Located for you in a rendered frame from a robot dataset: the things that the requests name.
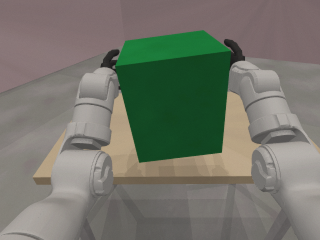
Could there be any left robot upper arm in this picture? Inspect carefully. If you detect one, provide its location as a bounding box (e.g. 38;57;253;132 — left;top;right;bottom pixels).
0;149;114;240

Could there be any table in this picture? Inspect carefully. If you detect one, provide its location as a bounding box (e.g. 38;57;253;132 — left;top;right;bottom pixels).
32;91;320;240

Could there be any right robot upper arm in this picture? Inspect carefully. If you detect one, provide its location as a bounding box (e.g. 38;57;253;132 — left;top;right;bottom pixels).
251;141;320;240

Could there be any robot right forearm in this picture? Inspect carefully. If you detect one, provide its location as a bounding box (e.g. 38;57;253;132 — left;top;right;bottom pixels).
228;60;320;156

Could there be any carton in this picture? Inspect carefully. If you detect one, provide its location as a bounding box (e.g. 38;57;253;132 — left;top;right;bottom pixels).
115;30;231;163

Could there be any robot left forearm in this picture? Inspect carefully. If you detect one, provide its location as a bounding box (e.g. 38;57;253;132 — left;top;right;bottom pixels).
50;67;119;189

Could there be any left robot hand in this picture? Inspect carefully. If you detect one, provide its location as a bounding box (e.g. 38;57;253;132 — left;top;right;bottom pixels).
100;49;121;90

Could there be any right robot hand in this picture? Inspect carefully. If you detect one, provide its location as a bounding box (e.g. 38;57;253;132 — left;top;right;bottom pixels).
224;39;245;70

